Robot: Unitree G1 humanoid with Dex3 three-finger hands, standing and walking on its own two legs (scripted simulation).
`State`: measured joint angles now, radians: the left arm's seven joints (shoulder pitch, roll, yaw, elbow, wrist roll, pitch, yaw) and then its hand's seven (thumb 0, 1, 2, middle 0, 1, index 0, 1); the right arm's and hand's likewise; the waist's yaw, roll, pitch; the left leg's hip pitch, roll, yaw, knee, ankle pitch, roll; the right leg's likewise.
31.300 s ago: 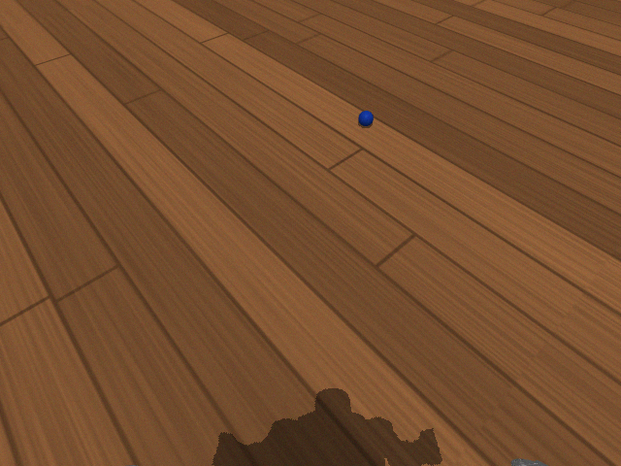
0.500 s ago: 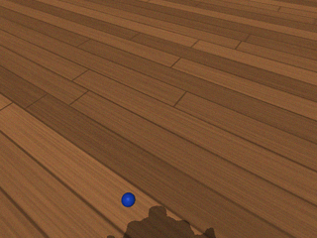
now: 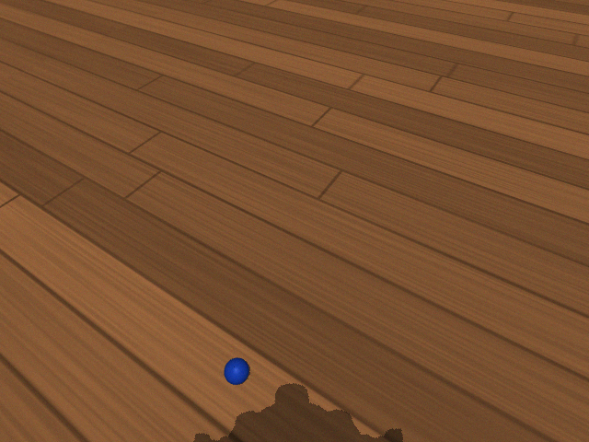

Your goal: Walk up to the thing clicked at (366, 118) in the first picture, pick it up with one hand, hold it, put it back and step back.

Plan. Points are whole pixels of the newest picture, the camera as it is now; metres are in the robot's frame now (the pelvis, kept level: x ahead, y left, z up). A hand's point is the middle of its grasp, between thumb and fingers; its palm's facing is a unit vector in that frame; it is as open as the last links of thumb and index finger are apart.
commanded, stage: stand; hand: left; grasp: from above
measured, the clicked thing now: (236, 371) +0.43 +0.23 -0.74
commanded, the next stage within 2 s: step back in 1.42 s
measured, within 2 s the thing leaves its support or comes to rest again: neither
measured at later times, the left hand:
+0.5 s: hand out of the picture +0.08 +0.24 -0.16, palm faces +0.00 -0.95 -0.32, open 7.4 cm
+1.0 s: hand out of the picture +0.09 +0.25 -0.16, palm faces -0.01 -0.94 -0.34, open 7.4 cm
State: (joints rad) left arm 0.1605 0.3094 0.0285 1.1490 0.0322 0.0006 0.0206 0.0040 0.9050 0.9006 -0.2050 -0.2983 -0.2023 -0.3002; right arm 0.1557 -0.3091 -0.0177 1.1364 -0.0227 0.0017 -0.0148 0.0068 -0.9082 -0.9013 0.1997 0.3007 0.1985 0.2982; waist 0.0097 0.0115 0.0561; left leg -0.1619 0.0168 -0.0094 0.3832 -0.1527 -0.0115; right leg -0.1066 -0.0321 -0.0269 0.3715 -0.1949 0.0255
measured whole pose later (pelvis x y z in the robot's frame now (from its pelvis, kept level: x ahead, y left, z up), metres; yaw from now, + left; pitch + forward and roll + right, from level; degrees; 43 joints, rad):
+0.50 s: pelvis +0.02 +0.00 +0.00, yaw +0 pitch -3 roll +0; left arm 0.13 0.30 0.02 1.15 0.03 0.00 0.01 0.00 0.90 0.90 -0.21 -0.30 -0.20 -0.30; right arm 0.12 -0.31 0.00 1.15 -0.02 -0.01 -0.01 0.01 -0.91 -0.90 0.20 0.30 0.20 0.30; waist 0.01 0.00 0.06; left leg -0.14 0.01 0.00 0.36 -0.16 -0.01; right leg -0.09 -0.03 -0.02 0.34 -0.20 0.03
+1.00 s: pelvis +0.02 +0.00 +0.00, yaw +0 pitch -3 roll +0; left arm 0.11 0.33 0.02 1.15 0.02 -0.01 0.01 0.00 0.91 0.90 -0.21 -0.30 -0.20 -0.30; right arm 0.10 -0.33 0.00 1.15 -0.02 -0.01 -0.01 0.01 -0.91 -0.90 0.20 0.30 0.20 0.30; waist 0.00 0.00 0.06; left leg -0.14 0.01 0.00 0.34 -0.16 -0.01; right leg -0.08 -0.04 -0.02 0.32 -0.20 0.03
